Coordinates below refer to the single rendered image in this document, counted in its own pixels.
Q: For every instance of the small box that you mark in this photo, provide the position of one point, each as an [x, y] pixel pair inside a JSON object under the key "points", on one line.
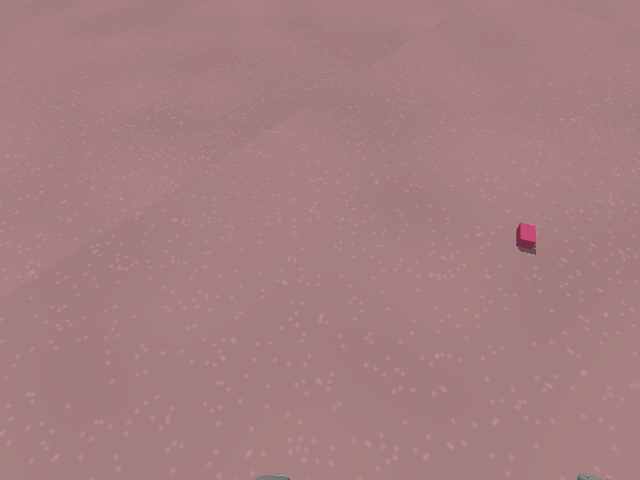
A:
{"points": [[526, 235]]}

